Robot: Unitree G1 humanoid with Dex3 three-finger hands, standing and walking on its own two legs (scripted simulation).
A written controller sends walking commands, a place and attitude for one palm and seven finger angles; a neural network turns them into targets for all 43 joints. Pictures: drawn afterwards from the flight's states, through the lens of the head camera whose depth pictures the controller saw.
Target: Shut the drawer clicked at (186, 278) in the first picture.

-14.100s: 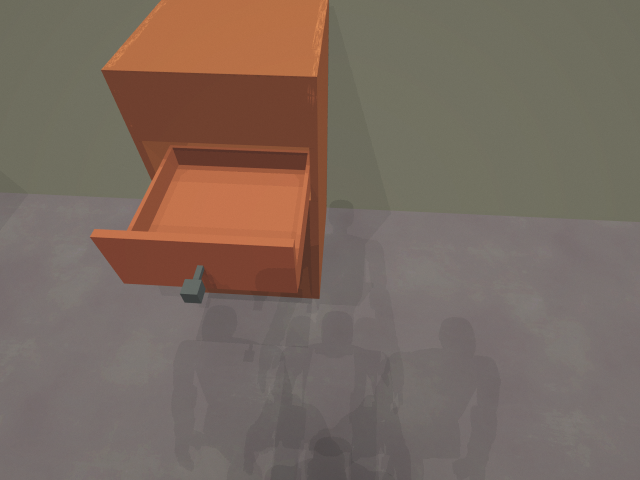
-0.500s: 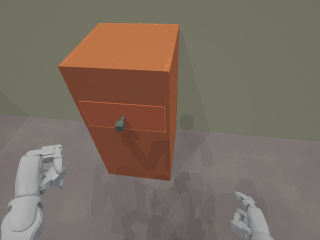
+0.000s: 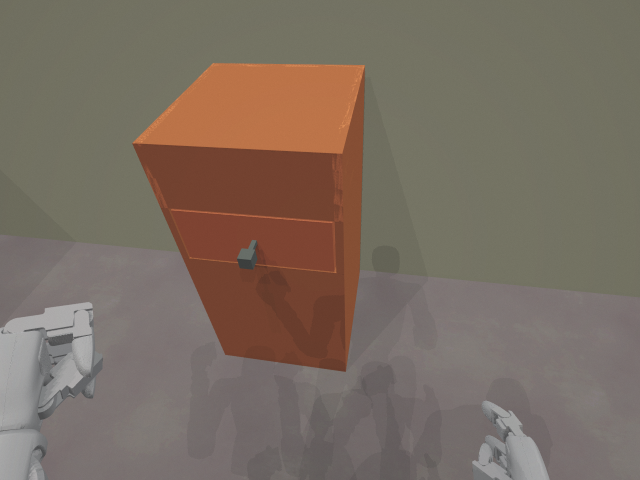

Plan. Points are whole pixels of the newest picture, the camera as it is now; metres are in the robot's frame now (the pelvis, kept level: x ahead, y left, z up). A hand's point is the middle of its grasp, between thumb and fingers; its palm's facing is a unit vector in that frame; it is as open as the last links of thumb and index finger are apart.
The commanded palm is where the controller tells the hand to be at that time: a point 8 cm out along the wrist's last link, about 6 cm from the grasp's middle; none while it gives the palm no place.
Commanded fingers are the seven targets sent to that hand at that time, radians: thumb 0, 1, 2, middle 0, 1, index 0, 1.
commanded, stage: step back with the hand held close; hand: left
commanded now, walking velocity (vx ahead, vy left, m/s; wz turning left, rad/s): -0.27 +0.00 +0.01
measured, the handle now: (249, 253) +0.63 +0.26 -0.17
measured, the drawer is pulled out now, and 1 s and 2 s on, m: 0.00 0.00 0.00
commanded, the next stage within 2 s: stop stepping back and stand still in 1.36 s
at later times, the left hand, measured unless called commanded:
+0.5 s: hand (41, 393) +0.14 +0.27 +0.15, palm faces +0.30 -0.81 -0.51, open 3.3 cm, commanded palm +0.08 +0.31 +0.17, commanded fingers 0.00 0.90 0.90 -1.40 -1.60 -1.40 -1.60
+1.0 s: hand out of the picture +0.08 +0.27 +0.16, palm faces +0.35 -0.83 -0.44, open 3.3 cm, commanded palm +0.01 +0.32 +0.17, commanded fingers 0.00 0.90 0.90 -1.40 -1.60 -1.40 -1.60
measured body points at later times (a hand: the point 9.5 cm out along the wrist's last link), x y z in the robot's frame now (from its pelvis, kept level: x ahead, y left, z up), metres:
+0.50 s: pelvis -0.05 +0.03 +0.00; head -0.02 +0.02 +0.45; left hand +0.12 +0.31 +0.18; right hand +0.12 -0.21 -0.09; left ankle +0.00 +0.13 -0.74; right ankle -0.04 -0.10 -0.74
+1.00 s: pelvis -0.12 +0.04 -0.02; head -0.10 +0.05 +0.43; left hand +0.05 +0.31 +0.19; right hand +0.05 -0.22 -0.09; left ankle +0.00 +0.13 -0.74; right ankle -0.04 -0.10 -0.74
